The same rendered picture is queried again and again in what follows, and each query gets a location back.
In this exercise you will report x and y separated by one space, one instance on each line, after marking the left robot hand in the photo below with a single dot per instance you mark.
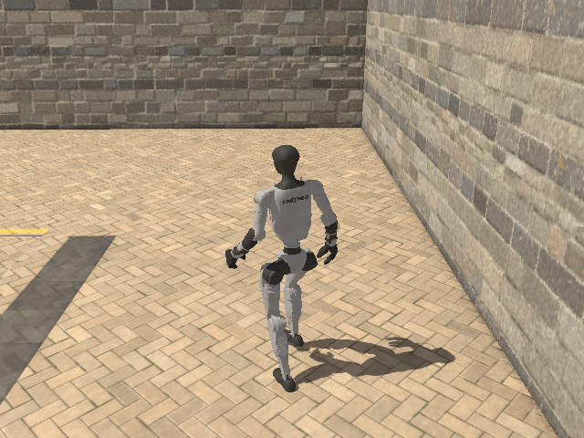
230 260

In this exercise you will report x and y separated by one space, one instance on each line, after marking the robot right forearm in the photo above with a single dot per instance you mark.
331 234

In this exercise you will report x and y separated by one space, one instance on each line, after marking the right robot shin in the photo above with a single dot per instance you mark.
293 310

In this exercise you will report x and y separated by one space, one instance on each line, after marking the right robot hand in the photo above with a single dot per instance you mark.
324 249

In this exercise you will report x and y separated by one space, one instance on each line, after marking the robot right upper arm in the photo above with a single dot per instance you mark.
322 202

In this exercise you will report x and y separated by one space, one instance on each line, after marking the robot left forearm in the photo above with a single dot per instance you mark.
243 248

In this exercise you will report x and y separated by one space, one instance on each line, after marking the robot left thigh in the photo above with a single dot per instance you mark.
271 274

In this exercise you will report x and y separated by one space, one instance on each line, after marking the robot left upper arm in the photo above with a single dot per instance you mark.
262 200

